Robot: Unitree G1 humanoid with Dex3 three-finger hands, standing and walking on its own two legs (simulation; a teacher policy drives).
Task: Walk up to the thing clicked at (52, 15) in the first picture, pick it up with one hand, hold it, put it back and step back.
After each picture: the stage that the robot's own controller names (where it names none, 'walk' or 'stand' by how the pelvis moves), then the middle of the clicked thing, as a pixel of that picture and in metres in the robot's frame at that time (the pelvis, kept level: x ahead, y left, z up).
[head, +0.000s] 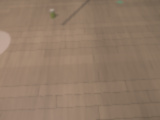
stand; (52, 13) +2.00 +0.45 -0.72
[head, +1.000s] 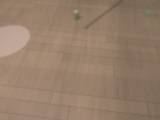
walk; (75, 15) +1.89 +0.20 -0.70
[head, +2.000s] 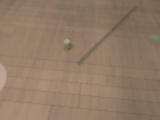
walk; (66, 45) +1.27 +0.16 -0.70
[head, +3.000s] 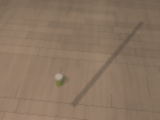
walk; (59, 80) +0.80 +0.21 -0.71
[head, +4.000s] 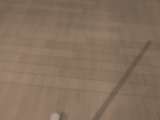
stand; out of the picture +0.47 +0.19 -0.71
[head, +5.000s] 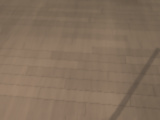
stand; out of the picture +0.39 +0.20 -0.72
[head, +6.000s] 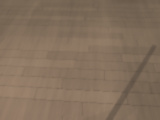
walk; out of the picture +0.38 +0.21 -0.72
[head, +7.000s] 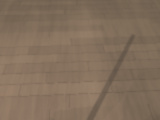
stand; out of the picture +0.41 +0.24 -0.71
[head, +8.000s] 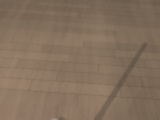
stand; out of the picture +0.44 +0.20 -0.71
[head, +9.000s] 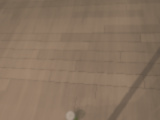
stand; (71, 117) +0.40 +0.22 -0.69
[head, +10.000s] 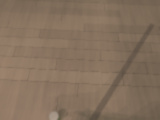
stand; (54, 118) +0.37 +0.21 -0.69
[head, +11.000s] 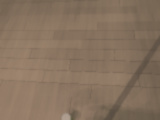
stand; (67, 119) +0.35 +0.22 -0.70
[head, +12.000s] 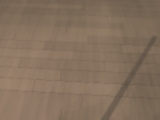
stand; out of the picture +0.36 +0.20 -0.70
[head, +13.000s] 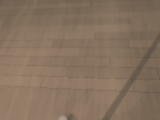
walk; out of the picture +0.40 +0.26 -0.70
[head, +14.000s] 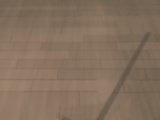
stand; out of the picture +0.40 +0.21 -0.70
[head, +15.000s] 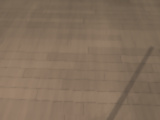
stand; out of the picture +0.40 +0.18 -0.73
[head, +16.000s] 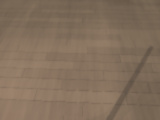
stand; out of the picture +0.39 +0.19 -0.73
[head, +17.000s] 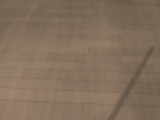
stand; out of the picture +0.38 +0.19 -0.73
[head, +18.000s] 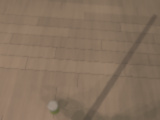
go down; (53, 107) +0.42 +0.19 -0.62
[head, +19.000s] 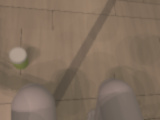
go down; (19, 59) +0.46 +0.24 -0.30
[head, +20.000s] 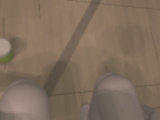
close in; (3, 51) +0.46 +0.26 -0.27
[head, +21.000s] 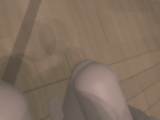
close; out of the picture +0.45 +0.29 -0.22
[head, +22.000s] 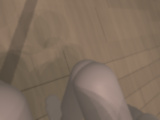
close; out of the picture +0.44 +0.30 -0.23
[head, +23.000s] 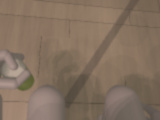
lift; (19, 75) +0.34 +0.24 -0.09
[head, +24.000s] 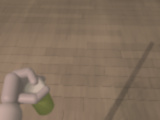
hold; (40, 97) +0.32 +0.16 +0.02
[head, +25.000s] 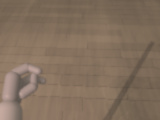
stand; out of the picture +0.13 +0.23 -0.70
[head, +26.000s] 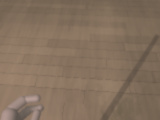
stand; out of the picture -0.04 +0.31 -0.68
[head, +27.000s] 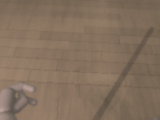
crouch; out of the picture -0.23 +0.38 -0.66
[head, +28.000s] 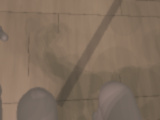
crouch; out of the picture -0.37 +0.43 -0.35
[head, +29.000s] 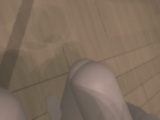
lower; out of the picture -0.61 +0.33 -0.25
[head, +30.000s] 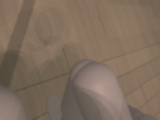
lower; out of the picture -0.79 +0.34 -0.25
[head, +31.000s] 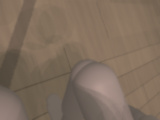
lower; out of the picture -0.96 +0.35 -0.25
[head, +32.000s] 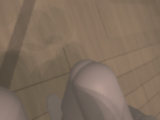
lower; out of the picture -1.12 +0.36 -0.25
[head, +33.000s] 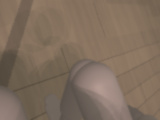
open; out of the picture -1.28 +0.37 -0.25
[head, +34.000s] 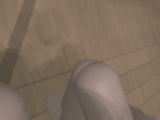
stand; out of the picture -1.42 +0.38 -0.25
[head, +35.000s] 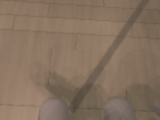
walk; out of the picture -1.44 +0.83 -0.48
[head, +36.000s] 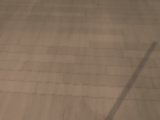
stand; out of the picture -1.58 +0.95 -0.69
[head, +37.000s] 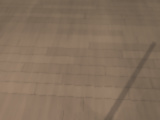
stand; out of the picture -1.69 +1.00 -0.69
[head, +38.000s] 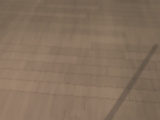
stand; out of the picture -1.80 +1.05 -0.71
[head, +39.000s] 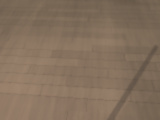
stand; out of the picture -1.89 +1.09 -0.75
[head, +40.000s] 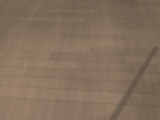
stand; out of the picture -2.03 +1.11 -0.75
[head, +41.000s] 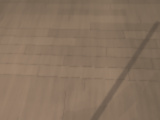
walk; out of the picture -2.07 +1.14 -0.72
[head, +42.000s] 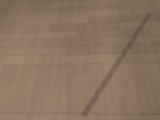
walk; out of the picture -1.99 +1.07 -0.73
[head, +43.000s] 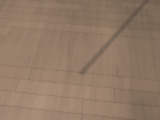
walk; out of the picture -1.69 +1.21 -0.72
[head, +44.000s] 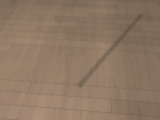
stand; out of the picture -1.72 +1.25 -0.73
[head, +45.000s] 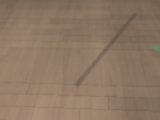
stand; out of the picture -1.77 +1.25 -0.75
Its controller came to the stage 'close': yes
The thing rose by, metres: 0.68
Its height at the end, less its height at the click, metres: -0.02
